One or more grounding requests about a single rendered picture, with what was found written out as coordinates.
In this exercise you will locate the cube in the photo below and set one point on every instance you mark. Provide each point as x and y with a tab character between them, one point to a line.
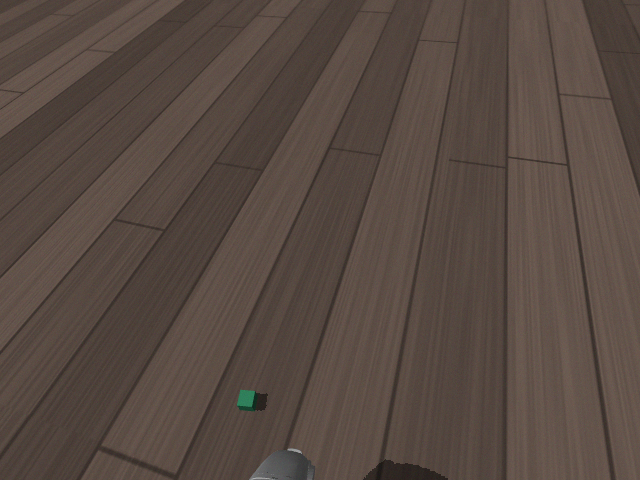
247	400

